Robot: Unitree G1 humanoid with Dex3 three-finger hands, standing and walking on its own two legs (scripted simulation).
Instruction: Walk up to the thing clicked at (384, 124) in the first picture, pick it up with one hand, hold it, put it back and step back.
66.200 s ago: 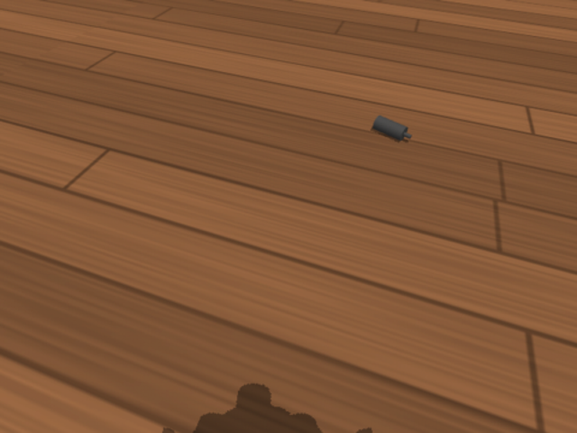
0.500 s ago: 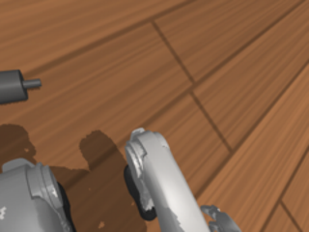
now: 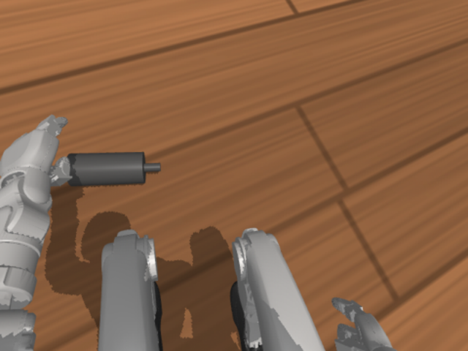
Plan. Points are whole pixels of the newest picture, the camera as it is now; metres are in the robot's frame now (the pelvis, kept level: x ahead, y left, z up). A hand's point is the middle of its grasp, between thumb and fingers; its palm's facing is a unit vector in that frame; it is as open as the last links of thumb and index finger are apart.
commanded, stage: home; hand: left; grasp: from above
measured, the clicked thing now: (117, 168) +0.52 +0.25 -0.39
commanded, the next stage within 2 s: none
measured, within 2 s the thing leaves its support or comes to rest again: neither
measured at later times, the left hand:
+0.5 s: hand out of the picture +0.26 +0.24 +0.09, palm faces +0.15 -0.95 -0.29, open 7.4 cm
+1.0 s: hand out of the picture +0.21 +0.22 +0.23, palm faces +0.23 -0.95 -0.21, open 7.4 cm
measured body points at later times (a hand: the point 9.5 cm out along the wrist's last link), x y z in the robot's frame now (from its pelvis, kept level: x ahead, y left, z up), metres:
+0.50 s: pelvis +0.03 +0.01 +0.19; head +0.12 +0.05 +0.63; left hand +0.25 +0.29 +0.11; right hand +0.24 -0.20 +0.10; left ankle +0.09 +0.14 -0.40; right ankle +0.08 -0.12 -0.40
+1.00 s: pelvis +0.09 +0.02 +0.28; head +0.11 +0.03 +0.73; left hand +0.20 +0.27 +0.25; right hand +0.30 -0.20 +0.22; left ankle +0.09 +0.14 -0.40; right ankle +0.08 -0.12 -0.40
